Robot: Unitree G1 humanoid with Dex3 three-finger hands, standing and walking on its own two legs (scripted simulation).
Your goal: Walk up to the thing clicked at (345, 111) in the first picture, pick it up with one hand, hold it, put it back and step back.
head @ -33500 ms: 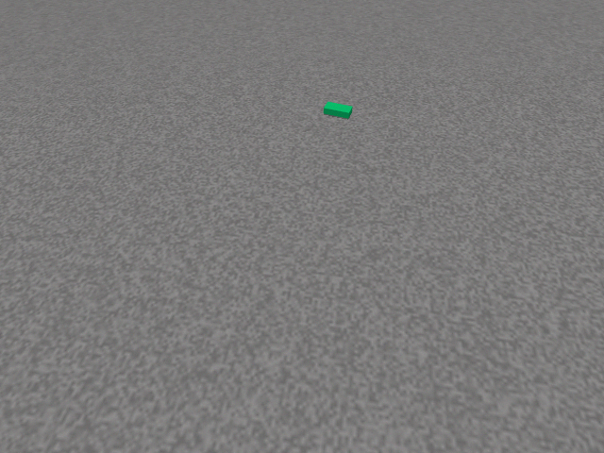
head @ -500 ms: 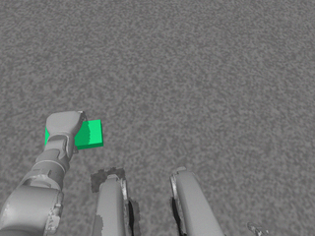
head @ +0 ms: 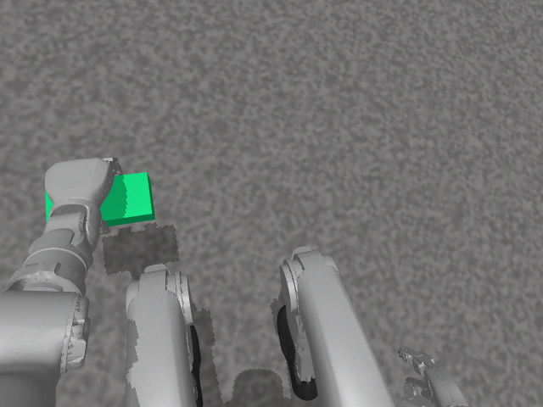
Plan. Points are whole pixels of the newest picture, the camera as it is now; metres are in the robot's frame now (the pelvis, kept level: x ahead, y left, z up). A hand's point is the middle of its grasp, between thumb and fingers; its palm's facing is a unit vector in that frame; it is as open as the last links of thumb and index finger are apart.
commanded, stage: crouch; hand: left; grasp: from above
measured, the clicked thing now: (102, 202) +0.44 +0.24 -0.20
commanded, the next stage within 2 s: lower in 0.60 s
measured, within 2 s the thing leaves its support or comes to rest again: rests again in 1.94 s
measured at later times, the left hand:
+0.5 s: hand (109, 205) +0.44 +0.23 -0.24, palm faces -0.45 -0.05 -0.89, open 10.3 cm
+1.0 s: hand (118, 210) +0.45 +0.23 -0.30, palm faces -0.47 -0.06 -0.88, open 10.3 cm
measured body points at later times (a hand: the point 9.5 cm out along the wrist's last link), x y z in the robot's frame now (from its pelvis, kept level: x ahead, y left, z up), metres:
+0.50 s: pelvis -0.01 +0.00 -0.07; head +0.22 +0.04 +0.31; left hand +0.46 +0.23 -0.19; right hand +0.03 -0.27 -0.19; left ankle +0.08 +0.13 -0.39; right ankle +0.08 -0.13 -0.39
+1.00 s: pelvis -0.01 +0.00 -0.10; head +0.24 +0.05 +0.27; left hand +0.47 +0.24 -0.25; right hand +0.03 -0.27 -0.21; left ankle +0.08 +0.13 -0.39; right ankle +0.08 -0.13 -0.39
